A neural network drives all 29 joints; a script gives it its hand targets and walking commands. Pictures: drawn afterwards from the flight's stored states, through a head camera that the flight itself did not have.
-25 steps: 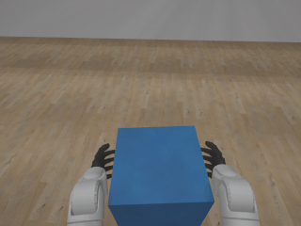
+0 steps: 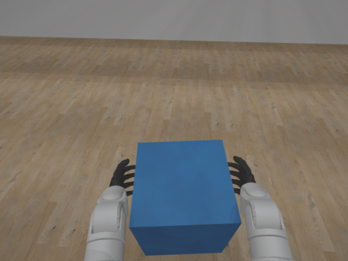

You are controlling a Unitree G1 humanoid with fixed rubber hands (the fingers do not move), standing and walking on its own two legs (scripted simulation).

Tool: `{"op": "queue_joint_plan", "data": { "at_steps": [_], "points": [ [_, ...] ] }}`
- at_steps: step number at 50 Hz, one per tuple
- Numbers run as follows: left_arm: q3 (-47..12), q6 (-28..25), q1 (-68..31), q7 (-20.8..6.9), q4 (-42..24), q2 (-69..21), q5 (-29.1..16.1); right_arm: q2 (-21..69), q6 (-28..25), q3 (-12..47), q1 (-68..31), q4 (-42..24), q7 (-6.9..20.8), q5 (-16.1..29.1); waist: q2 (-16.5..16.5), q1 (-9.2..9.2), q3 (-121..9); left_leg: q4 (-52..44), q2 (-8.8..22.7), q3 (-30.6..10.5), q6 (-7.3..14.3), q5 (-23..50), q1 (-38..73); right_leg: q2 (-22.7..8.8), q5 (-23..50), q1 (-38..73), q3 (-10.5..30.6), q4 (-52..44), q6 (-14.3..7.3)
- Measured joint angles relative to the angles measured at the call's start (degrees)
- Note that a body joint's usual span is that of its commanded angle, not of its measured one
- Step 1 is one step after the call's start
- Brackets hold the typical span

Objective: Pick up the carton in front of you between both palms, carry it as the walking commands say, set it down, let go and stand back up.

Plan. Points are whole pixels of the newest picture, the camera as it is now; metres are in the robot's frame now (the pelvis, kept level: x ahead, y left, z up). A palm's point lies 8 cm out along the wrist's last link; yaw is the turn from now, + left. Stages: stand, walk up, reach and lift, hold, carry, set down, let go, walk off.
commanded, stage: carry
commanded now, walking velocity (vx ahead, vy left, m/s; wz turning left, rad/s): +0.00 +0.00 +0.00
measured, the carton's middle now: (181, 200) +0.30 +0.00 -0.04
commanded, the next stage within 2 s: hold in 0.74 s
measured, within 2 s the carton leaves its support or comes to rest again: neither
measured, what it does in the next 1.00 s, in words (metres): stands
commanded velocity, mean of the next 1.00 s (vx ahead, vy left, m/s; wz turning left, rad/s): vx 0.00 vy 0.00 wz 0.00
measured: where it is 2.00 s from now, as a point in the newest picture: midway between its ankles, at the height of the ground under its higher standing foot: outside the picture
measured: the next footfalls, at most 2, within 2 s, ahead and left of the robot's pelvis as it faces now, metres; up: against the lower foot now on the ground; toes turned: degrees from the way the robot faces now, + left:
none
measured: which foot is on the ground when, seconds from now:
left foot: down 0.00-1.00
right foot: down 0.00-1.00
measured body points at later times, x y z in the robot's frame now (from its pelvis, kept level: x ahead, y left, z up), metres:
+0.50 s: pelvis -0.01 +0.01 +0.00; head -0.03 +0.01 +0.45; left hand +0.29 +0.16 +0.03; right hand +0.29 -0.15 +0.03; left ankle -0.01 +0.10 -0.74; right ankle +0.00 -0.11 -0.74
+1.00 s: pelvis -0.03 +0.00 +0.01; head -0.06 +0.00 +0.46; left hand +0.25 +0.17 +0.04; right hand +0.28 -0.13 +0.04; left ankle -0.01 +0.10 -0.74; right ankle +0.00 -0.13 -0.74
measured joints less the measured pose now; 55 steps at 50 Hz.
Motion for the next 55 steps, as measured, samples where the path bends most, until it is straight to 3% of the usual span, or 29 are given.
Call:
{"op": "queue_joint_plan", "data": {
  "at_steps": [37,40,44,47,55],
  "points": [
    [-0.14,1.78,0.13,-0.10,0.11,0.02,0.42,-0.03,1.71,0.11,0.20,0.13,0.12,-0.29,-0.08,0.03,-0.43,0.10,-0.55,0.17,0.88,1.16,-1.18,-0.71,1.54,-1.05,0.25,-0.16,0.54],
    [-0.66,1.32,0.48,-0.32,-0.57,0.05,0.55,-0.12,1.49,0.54,0.93,-1.18,0.28,-0.58,0.17,-0.08,4.11,-2.89,-2.10,-4.05,0.90,3.51,3.99,1.53,2.86,4.44,4.74,-3.42,0.13],
    [-1.07,1.19,0.31,-0.48,0.34,0.03,1.07,-0.25,1.19,0.40,1.57,-0.89,0.37,-0.75,-0.72,-0.52,6.95,-6.37,-3.57,-6.52,0.63,4.56,8.27,2.74,3.76,9.30,10.05,-6.52,0.55],
    [-0.42,1.07,-0.01,-0.49,1.03,-0.01,1.30,-0.09,0.99,0.02,0.63,0.54,0.48,-1.00,-0.87,0.13,7.77,-7.32,-3.87,-7.57,0.44,5.46,9.70,3.01,3.93,10.69,10.65,-6.90,1.16],
    [2.07,1.32,-2.04,-0.83,3.90,-0.41,2.37,0.58,0.90,-2.08,-2.68,5.00,1.40,-2.82,-0.38,0.31,7.83,-6.60,-3.95,-9.97,-0.28,6.13,10.58,3.92,3.88,12.05,10.67,-5.95,0.28]
  ]
}}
